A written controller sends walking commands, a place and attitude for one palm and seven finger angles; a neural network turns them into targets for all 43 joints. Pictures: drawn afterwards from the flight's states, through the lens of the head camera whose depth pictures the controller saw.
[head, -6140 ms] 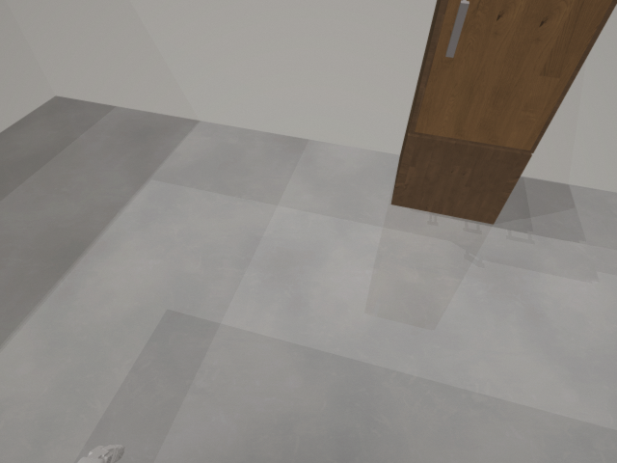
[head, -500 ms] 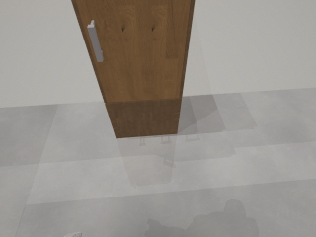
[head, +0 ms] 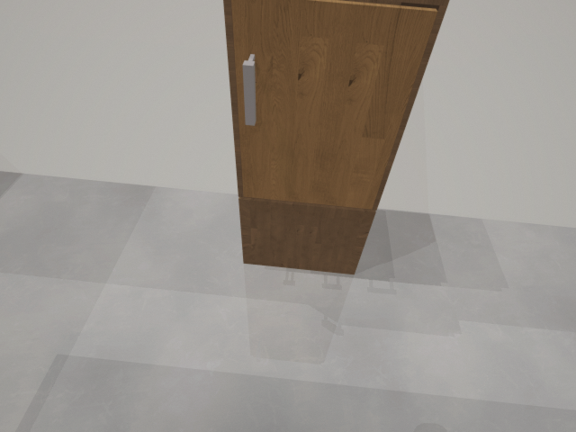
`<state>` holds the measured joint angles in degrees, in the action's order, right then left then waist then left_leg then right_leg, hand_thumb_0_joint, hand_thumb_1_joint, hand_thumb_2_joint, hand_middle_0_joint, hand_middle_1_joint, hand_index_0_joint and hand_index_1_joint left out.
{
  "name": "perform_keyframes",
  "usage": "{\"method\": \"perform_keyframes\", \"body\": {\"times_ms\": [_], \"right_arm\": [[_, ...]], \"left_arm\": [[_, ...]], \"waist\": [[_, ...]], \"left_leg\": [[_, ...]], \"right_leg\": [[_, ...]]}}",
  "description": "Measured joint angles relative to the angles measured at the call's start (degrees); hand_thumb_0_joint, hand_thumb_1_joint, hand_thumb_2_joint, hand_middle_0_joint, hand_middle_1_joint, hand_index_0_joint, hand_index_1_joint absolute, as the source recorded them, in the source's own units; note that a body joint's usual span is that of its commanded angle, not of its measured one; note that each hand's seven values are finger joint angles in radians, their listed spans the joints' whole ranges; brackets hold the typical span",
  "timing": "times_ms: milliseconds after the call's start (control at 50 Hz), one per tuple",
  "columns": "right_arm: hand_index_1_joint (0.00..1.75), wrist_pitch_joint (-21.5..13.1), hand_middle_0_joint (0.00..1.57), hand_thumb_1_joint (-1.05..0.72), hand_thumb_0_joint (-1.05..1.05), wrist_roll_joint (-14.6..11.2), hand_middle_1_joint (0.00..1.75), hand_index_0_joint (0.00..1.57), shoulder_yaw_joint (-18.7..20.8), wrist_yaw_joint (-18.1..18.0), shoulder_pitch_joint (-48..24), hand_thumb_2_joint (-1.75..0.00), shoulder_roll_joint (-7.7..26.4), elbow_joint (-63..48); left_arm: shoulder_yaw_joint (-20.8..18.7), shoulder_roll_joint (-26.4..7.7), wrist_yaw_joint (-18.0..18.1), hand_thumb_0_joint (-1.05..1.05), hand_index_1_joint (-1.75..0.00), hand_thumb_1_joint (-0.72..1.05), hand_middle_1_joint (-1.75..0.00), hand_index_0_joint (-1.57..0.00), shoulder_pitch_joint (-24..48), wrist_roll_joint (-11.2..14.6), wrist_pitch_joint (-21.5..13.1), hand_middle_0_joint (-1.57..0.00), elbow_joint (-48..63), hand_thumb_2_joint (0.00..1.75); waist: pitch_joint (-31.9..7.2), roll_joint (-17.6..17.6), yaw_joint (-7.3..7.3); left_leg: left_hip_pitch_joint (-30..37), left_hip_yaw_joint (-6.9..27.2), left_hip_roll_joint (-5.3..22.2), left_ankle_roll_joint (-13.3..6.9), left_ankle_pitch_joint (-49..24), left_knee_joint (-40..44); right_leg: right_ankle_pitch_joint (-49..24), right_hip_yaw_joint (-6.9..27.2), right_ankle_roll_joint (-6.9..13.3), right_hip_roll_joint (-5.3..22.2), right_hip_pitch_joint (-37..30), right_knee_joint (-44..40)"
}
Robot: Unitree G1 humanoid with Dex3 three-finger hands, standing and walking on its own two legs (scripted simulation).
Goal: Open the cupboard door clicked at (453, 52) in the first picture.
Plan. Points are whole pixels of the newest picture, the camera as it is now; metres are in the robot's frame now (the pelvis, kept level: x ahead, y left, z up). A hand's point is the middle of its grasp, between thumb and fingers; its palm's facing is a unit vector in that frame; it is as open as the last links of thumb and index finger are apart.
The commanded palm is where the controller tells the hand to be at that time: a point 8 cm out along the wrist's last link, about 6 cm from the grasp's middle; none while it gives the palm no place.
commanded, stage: take the last steps up to it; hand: left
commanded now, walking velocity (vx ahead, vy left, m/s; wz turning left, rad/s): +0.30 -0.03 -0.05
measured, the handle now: (251, 90) +0.83 +0.17 +0.06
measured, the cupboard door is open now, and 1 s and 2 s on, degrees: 0 0 0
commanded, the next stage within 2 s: come to a stop and stand still in 0.68 s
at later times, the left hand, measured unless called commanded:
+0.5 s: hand (221, 358) +0.27 +0.14 -0.17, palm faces -0.03 -0.98 -0.20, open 7.4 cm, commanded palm none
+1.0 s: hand (213, 347) +0.29 +0.16 -0.18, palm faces +0.03 -0.99 -0.16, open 7.4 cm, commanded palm none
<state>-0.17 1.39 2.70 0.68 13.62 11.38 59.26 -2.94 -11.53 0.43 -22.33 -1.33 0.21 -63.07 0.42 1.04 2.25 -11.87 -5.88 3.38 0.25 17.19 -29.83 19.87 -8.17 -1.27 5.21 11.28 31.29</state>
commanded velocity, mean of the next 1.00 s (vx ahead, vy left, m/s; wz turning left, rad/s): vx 0.11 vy -0.05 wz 0.00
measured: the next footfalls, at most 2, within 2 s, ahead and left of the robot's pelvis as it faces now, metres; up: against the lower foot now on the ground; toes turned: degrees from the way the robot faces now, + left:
right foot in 0.44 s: +0.27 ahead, -0.14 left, +0.00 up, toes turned -10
left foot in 0.80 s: +0.36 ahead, +0.09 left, +0.00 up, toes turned +8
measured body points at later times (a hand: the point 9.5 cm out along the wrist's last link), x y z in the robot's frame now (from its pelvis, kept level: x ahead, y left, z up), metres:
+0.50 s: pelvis +0.16 -0.03 -0.02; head +0.18 -0.04 +0.43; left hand +0.27 +0.19 -0.15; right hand +0.04 -0.23 -0.17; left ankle +0.01 +0.10 -0.68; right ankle +0.23 -0.13 -0.73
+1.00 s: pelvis +0.29 -0.01 +0.01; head +0.31 +0.01 +0.46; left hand +0.29 +0.22 -0.16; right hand +0.36 -0.24 -0.13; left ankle +0.32 +0.08 -0.73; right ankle +0.27 -0.14 -0.69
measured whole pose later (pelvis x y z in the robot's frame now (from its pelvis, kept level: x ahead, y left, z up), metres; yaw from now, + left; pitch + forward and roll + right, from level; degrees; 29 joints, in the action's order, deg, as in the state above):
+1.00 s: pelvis +0.29 -0.01 +0.01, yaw -2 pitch -1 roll -1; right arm -1.2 0.8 1.4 -2.7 8.7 8.4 59.5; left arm -2.0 -9.3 1.5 -15.5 -0.8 1.6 -63.0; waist 3.6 1.7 1.1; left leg -12.9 -9.2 2.4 -2.8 12.5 -26.7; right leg 26.4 -2.7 -1.8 3.0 19.1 47.9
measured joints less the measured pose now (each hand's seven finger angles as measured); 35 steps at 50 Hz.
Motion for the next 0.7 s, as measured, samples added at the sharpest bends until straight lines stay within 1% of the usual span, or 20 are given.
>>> {"method": "perform_keyframes", "body": {"times_ms": [40,60,80,120,180,240,300,380,420,440,460,500,520,540,560,600,640,700], "right_arm": [[0.3,-0.91,0.2,-0.91,0.01,0.25,0.3,0.2,-0.38,-0.38,0.38,-0.9,-1.11,-0.16],[0.3,-1.28,0.2,-0.91,0.01,0.27,0.3,0.2,-0.59,-0.62,0.98,-0.9,-1.6,-0.22],[0.3,-1.6,0.2,-0.91,0.01,0.2,0.3,0.2,-0.83,-0.87,1.72,-0.9,-2.09,-0.09],[0.3,-2.04,0.2,-0.91,0.01,0.06,0.3,0.2,-1.26,-1.29,3.4,-0.9,-2.99,0.75],[0.3,-2.49,0.2,-0.91,0.01,-0.24,0.3,0.2,-1.67,-1.68,6.09,-0.9,-4.19,2.7],[0.3,-2.66,0.21,-0.91,0.01,-0.35,0.3,0.2,-1.7,-1.87,8.61,-0.9,-5.22,4.59],[0.3,-2.67,0.21,-0.91,0.01,-0.16,0.3,0.21,-1.47,-1.91,10.54,-0.9,-5.79,6.01],[0.3,-2.42,0.21,-0.91,0.01,0.29,0.3,0.21,-0.92,-1.89,12.2,-0.9,-5.6,7.48],[0.3,-2.26,0.21,-0.91,0.01,0.21,0.3,0.21,-0.72,-1.83,13.21,-0.9,-5.3,8.11],[0.3,-2.15,0.21,-0.91,0.01,-0.04,0.3,0.21,-0.64,-1.67,13.69,-0.9,-5.31,8.45],[0.3,-1.74,0.21,-0.91,0.01,-0.37,0.3,0.21,-0.6,-1.53,13.27,-0.9,-5.04,8.75],[0.3,-0.79,0.21,-0.91,0.01,-0.87,0.3,0.2,-0.37,-1.4,11.65,-0.9,-4.21,8.53],[0.3,-0.47,0.21,-0.91,0.01,-0.83,0.3,0.2,-0.16,-1.34,10.6,-0.9,-3.74,8.13],[0.3,-0.26,0.21,-0.91,0.01,-0.65,0.3,0.2,0.04,-1.28,9.4,-0.9,-3.22,7.51],[0.3,-0.14,0.21,-0.91,0.01,-0.44,0.3,0.2,0.17,-1.25,8.1,-0.9,-2.69,6.71],[0.3,-0.15,0.2,-0.91,0.01,-0.16,0.3,0.2,0.43,-1.21,5.61,-0.9,-1.95,4.69],[0.3,-0.23,0.2,-0.91,0.01,-0.02,0.3,0.2,0.52,-1.11,3.33,-0.9,-1.54,2.62],[0.3,-0.7,0.2,-0.91,0.01,-0.04,0.3,0.2,0.37,-0.76,0.36,-0.9,-1.34,0.33]], "left_arm": [[-0.11,-0.17,-0.11,0.0,-0.3,0.91,-0.3,-0.2,-0.87,-0.2,1.45,-0.2,-1.52,0.9],[-0.17,-0.12,-0.3,0.01,-0.3,0.91,-0.3,-0.2,-0.89,-0.32,1.93,-0.2,-2.06,0.9],[-0.22,-0.09,-0.6,0.01,-0.3,0.91,-0.3,-0.2,-0.64,-0.4,2.07,-0.2,-2.39,0.9],[-0.3,-0.01,-1.11,0.01,-0.3,0.91,-0.3,-0.2,0.35,-0.47,1.74,-0.2,-2.29,0.9],[-0.34,0.34,-1.35,0.01,-0.3,0.91,-0.3,-0.2,2.6,-0.4,1.07,-0.2,-1.11,0.9],[-0.4,0.87,-1.35,0.01,-0.3,0.91,-0.3,-0.2,5.44,-0.28,0.86,-0.2,0.33,0.9],[-0.42,1.45,-1.4,0.01,-0.3,0.91,-0.3,-0.2,8.66,-0.1,0.75,-0.19,1.61,0.9],[-0.58,1.85,-1.51,0.01,-0.3,0.91,-0.3,-0.2,12.7,0.03,0.05,-0.19,3.23,0.9],[-0.52,1.79,-1.63,0.0,-0.3,0.91,-0.3,-0.2,14.05,-0.08,-1.14,-0.19,4.15,0.9],[-0.5,1.59,-1.6,0.0,-0.3,0.91,-0.3,-0.2,14.58,-0.24,-2.21,-0.2,4.59,0.9],[-0.57,1.75,-1.37,0.0,-0.3,0.91,-0.3,-0.2,15.19,-0.25,-3.21,-0.2,4.85,0.9],[-0.35,2.3,-0.93,0.0,-0.3,0.91,-0.3,-0.2,15.54,0.11,-4.06,-0.2,5.14,0.9],[-0.2,2.59,-0.67,0.0,-0.3,0.91,-0.3,-0.2,15.28,0.19,-4.0,-0.2,5.16,0.9],[-0.05,2.9,-0.37,0.0,-0.3,0.91,-0.3,-0.2,14.82,0.18,-3.85,-0.2,5.0,0.9],[0.12,3.2,-0.07,0.0,-0.3,0.91,-0.3,-0.2,14.18,0.12,-3.68,-0.2,4.69,0.9],[-0.56,3.16,0.99,-0.01,-0.3,0.93,-0.3,-0.2,12.82,0.31,-3.61,-0.2,4.22,0.9],[-0.49,2.46,1.09,-0.02,-0.3,0.94,-0.3,-0.2,11.46,0.03,-3.26,-0.2,3.57,0.9],[-0.1,1.79,0.62,-0.01,-0.3,0.94,-0.3,-0.2,9.64,-0.22,-2.82,-0.2,2.37,0.9]], "waist": [[0.01,0.74,-0.34],[-0.02,0.71,-0.75],[0.02,0.66,-1.16],[0.25,0.58,-1.59],[0.66,0.44,-1.77],[1.14,0.32,-2.12],[1.93,0.01,-3.08],[3.09,-0.94,-4.86],[3.37,-1.6,-5.28],[3.41,-1.5,-5.13],[3.89,-1.94,-4.89],[4.45,-2.65,-4.69],[4.34,-2.81,-4.46],[4.08,-2.94,-4.28],[3.7,-3.02,-4.18],[2.77,-3.0,-4.1],[1.81,-2.73,-4.0],[1.06,-2.25,-3.3]], "left_leg": [[1.0,-1.07,-0.31,-0.88,0.94,-0.83],[1.98,-1.32,-0.38,-1.17,1.27,0.01],[3.14,-1.41,-0.54,-1.35,1.18,1.42],[5.63,-1.48,-0.98,-1.38,0.13,4.88],[8.99,-1.64,-1.72,-1.6,-0.89,9.23],[11.68,-1.87,-2.24,-1.44,-0.72,11.82],[13.79,-2.15,-2.3,-0.84,0.62,12.59],[15.7,-2.66,-1.24,0.72,4.54,10.46],[15.49,-2.59,0.06,1.71,8.28,6.0],[13.73,-2.43,0.71,1.56,10.61,0.48],[10.37,-1.09,1.35,0.87,12.34,-8.58],[2.39,2.37,1.06,-0.55,12.83,-27.11],[-1.37,3.0,0.99,-0.99,11.32,-33.53],[-4.77,3.17,1.19,-1.19,9.3,-37.37],[-7.7,3.05,1.56,-1.16,7.41,-38.88],[-12.04,2.68,2.41,-0.68,5.09,-36.71],[-14.28,1.92,3.08,-0.04,3.5,-30.68],[-14.38,0.98,3.29,0.62,1.81,-20.06]], "right_leg": [[5.6,2.04,0.58,-0.31,3.82,9.97],[5.85,2.66,0.83,-0.61,6.17,15.41],[4.79,2.97,0.95,-0.71,8.39,19.9],[1.39,3.31,0.71,-0.46,12.23,25.53],[-3.0,3.79,-0.03,0.32,16.49,27.9],[-5.52,3.96,-0.67,1.13,19.01,25.53],[-6.46,3.47,-0.62,1.51,19.42,19.25],[-6.26,2.26,0.77,0.39,16.9,9.38],[-7.47,1.14,1.84,-1.01,13.47,3.87],[-11.02,0.84,2.83,-1.23,12.26,2.32],[-11.35,0.39,3.53,-1.58,12.66,4.55],[-7.53,-0.55,4.19,-2.15,11.62,6.81],[-6.34,-0.83,4.28,-2.46,10.47,6.16],[-5.94,-1.07,4.23,-2.79,9.2,4.83],[-6.32,-1.24,3.91,-3.08,7.92,3.09],[-7.13,-1.58,3.81,-3.65,5.58,-0.33],[-7.51,-1.74,3.82,-4.01,3.65,-3.09],[-7.17,-1.72,3.4,-4.37,1.18,-5.37]]}}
